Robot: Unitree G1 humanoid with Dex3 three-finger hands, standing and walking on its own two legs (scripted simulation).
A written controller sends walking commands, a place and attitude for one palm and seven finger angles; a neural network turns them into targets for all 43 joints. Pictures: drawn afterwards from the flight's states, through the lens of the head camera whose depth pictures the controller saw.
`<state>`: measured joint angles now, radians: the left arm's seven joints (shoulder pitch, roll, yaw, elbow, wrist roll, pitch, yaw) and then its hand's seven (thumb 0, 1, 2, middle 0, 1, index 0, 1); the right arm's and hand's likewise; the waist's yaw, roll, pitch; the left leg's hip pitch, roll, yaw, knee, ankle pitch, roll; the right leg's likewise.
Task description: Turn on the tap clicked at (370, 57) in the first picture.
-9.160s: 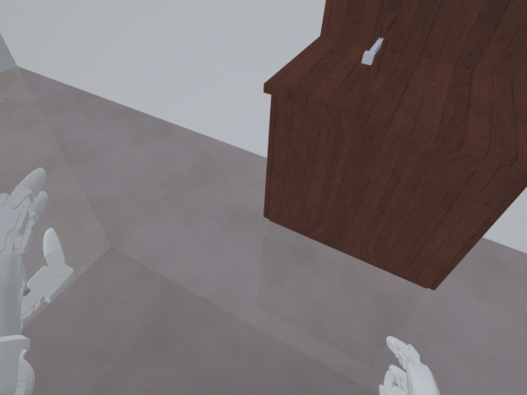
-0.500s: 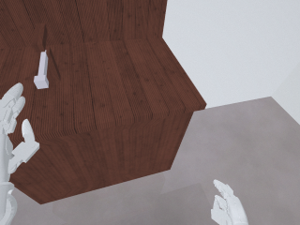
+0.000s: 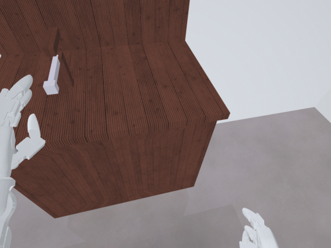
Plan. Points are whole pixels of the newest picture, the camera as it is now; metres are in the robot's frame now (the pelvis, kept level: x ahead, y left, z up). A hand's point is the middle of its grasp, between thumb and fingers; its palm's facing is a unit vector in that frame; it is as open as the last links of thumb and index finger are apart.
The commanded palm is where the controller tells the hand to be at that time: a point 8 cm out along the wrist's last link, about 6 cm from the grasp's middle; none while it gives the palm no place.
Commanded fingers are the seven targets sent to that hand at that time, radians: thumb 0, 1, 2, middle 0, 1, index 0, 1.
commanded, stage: turn the palm inward beside the body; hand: left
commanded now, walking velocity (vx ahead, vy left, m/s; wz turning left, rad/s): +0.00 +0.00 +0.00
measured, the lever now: (51, 87) +0.45 +0.38 +0.11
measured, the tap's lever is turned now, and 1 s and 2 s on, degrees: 0 0 0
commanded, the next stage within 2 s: none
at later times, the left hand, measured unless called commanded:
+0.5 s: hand (53, 171) +0.20 +0.23 +0.16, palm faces +0.51 -0.82 -0.28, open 7.4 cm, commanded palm +0.15 +0.27 +0.17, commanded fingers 0.00 0.90 0.90 -0.20 -0.30 -0.20 -0.30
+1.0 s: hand (55, 173) +0.20 +0.22 +0.15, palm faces +0.49 -0.85 -0.19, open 7.4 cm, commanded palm +0.14 +0.26 +0.17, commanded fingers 0.00 0.90 0.90 -0.20 -0.30 -0.20 -0.30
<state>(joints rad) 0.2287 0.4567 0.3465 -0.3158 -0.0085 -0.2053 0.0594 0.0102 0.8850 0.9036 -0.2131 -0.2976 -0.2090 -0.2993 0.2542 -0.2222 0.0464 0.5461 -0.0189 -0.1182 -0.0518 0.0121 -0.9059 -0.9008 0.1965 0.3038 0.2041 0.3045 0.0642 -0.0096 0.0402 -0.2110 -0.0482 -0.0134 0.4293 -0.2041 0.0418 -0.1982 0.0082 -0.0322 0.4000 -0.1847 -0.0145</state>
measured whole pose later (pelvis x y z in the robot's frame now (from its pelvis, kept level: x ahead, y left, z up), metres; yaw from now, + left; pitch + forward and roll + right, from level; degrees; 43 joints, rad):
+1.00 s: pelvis +0.01 -0.03 -0.02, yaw +1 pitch -2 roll +0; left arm 0.40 0.27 0.32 -0.46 -0.19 0.03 0.11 0.01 0.89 0.90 -0.21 -0.30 -0.20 -0.30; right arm 0.19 -0.23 0.04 0.69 0.00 -0.24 -0.09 0.01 -0.90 -0.90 0.20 0.30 0.21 0.30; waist 0.09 0.04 -0.04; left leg -0.27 -0.03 -0.04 0.61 -0.31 0.01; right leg -0.27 0.02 -0.06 0.62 -0.32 -0.05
